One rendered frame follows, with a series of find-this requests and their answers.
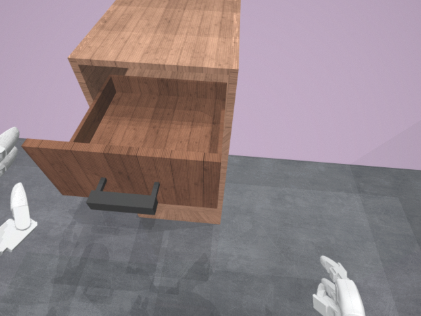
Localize robot right hand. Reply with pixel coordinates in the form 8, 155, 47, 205
312, 255, 365, 316

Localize drawer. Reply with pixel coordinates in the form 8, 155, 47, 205
21, 74, 227, 209

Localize robot left hand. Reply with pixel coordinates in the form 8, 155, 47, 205
0, 127, 37, 256

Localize cabinet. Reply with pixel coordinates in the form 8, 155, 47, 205
68, 0, 241, 224

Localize handle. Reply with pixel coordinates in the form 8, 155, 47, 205
86, 177, 160, 215

